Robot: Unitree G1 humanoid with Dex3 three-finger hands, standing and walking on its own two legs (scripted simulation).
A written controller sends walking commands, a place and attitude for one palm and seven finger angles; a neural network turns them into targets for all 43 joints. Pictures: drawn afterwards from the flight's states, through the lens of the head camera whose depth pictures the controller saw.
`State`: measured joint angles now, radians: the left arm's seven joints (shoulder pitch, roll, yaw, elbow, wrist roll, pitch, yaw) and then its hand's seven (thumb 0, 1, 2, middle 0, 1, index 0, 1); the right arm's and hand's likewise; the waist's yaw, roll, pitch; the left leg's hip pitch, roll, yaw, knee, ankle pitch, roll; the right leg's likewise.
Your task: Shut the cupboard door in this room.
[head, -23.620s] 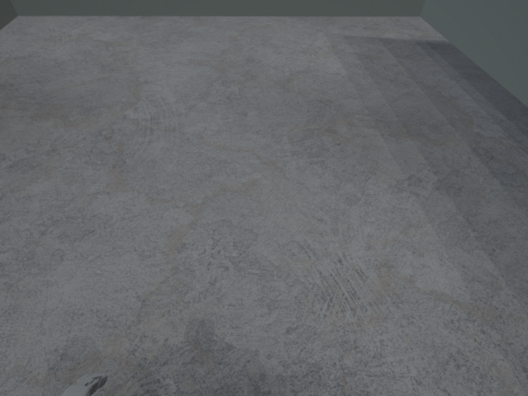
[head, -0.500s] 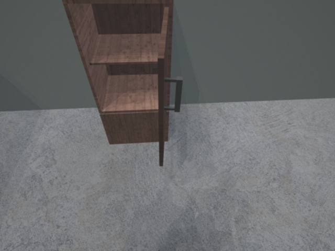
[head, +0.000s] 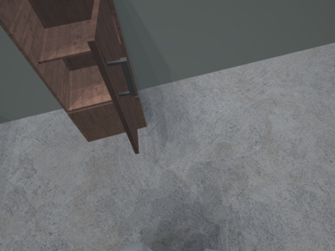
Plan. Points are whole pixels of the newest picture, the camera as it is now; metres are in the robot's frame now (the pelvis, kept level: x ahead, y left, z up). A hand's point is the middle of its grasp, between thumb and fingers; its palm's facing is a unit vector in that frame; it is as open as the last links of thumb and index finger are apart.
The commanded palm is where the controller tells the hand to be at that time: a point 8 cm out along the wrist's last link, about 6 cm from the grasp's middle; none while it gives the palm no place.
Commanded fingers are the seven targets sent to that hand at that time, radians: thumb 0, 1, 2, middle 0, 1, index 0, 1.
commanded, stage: walk around to get in front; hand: left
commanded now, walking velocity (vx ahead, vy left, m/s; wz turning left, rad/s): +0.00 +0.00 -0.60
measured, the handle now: (122, 79) +0.60 +0.20 +0.03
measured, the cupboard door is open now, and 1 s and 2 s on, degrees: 83 83 83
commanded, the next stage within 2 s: none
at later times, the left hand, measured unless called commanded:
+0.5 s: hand out of the picture +0.09 +0.23 -0.15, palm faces -0.19 -0.95 -0.26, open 7.4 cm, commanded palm none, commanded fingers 0.00 0.90 0.90 -0.20 -0.30 -0.20 -0.30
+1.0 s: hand (112, 206) +0.24 +0.20 -0.15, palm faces -0.57 -0.79 -0.21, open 7.4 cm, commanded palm none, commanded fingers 0.00 0.90 0.90 -0.20 -0.30 -0.20 -0.30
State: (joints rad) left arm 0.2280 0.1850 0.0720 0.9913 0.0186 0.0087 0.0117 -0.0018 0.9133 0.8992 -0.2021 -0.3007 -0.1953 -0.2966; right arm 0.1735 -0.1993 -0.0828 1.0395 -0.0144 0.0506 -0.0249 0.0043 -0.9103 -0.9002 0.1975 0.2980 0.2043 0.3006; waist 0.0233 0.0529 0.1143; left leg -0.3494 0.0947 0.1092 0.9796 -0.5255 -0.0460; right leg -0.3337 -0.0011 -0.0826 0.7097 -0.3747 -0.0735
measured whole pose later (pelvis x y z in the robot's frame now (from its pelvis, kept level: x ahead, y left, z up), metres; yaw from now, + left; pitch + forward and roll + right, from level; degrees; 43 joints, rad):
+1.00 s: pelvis +0.03 +0.09 +0.02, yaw -36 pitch +0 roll -2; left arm 0.12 0.28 0.09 0.92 0.02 0.09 -0.03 0.00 0.92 0.90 -0.20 -0.30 -0.19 -0.30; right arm 0.31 -0.17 -0.04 0.95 -0.02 0.00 -0.02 0.00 -0.91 -0.90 0.20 0.30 0.21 0.30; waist -0.02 -0.04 0.10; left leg -0.16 0.08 0.26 0.49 -0.33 0.04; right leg -0.47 -0.05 -0.01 1.08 -0.41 0.08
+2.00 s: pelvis +0.23 -0.13 +0.02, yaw -67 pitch -1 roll -1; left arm 0.26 0.23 0.08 1.01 0.03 -0.01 -0.01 0.00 0.92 0.90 -0.20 -0.30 -0.19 -0.30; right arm 0.23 -0.16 -0.05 0.97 -0.01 -0.08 -0.02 -0.02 -0.94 -0.90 0.20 0.30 0.21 0.30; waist 0.03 -0.04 0.06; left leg -0.19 0.02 0.20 0.47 -0.27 0.07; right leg -0.55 -0.07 0.00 1.25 -0.27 0.00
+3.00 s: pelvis +0.36 -0.54 +0.00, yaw -77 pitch -1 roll +0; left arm 0.42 0.14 0.02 1.19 0.01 -0.05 0.00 0.00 0.91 0.90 -0.20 -0.30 -0.20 -0.30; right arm 0.07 -0.18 -0.04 0.98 -0.03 -0.08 0.02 0.00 -0.92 -0.90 0.19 0.30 0.20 0.30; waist 0.06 -0.03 0.11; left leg -0.37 0.07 0.18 0.64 -0.25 0.05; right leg -0.18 -0.04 -0.07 0.97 -0.49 -0.02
